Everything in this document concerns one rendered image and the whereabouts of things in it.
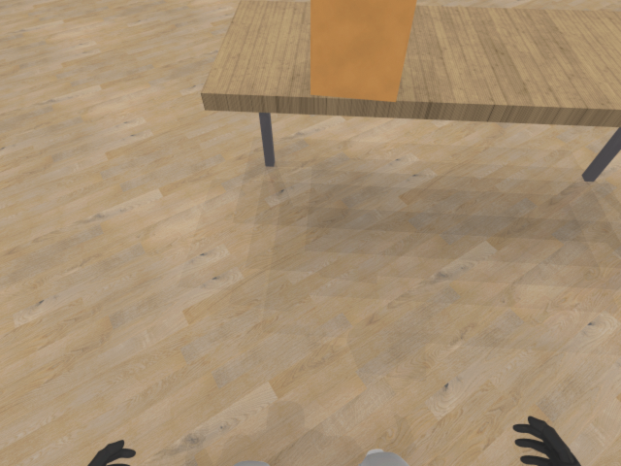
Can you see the table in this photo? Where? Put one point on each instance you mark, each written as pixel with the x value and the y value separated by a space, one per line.
pixel 534 66

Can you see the robot right hand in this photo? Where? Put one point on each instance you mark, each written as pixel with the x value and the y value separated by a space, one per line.
pixel 553 446

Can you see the carton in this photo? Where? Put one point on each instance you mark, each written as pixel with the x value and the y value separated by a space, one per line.
pixel 358 47

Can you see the robot left hand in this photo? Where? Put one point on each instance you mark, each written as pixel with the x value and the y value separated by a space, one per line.
pixel 110 453

